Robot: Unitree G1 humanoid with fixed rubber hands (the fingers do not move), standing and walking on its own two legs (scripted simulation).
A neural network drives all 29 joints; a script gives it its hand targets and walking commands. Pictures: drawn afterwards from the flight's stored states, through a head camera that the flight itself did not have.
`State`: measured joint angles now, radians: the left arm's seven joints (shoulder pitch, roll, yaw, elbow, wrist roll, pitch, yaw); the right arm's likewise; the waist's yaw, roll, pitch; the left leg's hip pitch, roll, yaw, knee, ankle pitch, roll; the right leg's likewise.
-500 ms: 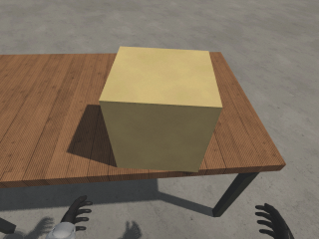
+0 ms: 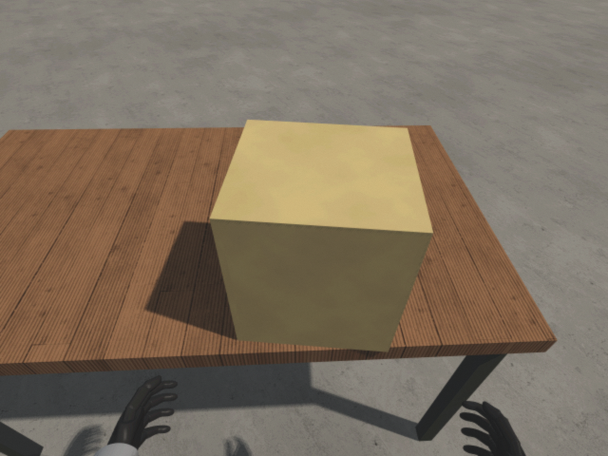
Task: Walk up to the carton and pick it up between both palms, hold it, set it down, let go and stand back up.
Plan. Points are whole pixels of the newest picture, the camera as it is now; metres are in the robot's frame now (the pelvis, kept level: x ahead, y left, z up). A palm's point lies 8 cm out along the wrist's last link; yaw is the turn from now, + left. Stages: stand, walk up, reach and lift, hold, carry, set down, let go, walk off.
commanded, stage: reach and lift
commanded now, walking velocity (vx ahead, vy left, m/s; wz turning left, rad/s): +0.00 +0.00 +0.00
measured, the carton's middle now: (319, 238) +0.46 -0.01 +0.04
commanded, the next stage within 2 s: none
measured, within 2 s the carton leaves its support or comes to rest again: neither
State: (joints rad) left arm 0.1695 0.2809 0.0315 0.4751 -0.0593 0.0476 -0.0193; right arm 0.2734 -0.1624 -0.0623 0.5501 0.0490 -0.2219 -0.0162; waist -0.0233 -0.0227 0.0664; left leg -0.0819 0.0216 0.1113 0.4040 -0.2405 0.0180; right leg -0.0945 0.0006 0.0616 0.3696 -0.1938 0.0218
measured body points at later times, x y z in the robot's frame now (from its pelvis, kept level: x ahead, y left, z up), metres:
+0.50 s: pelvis +0.01 +0.00 +0.00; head +0.01 +0.00 +0.45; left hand +0.23 +0.26 -0.02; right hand +0.21 -0.22 -0.02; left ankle -0.01 +0.10 -0.74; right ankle +0.01 -0.14 -0.74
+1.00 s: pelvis +0.02 +0.00 +0.00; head +0.01 +0.02 +0.45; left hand +0.27 +0.26 +0.03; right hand +0.27 -0.20 +0.04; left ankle -0.01 +0.10 -0.74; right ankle +0.01 -0.14 -0.74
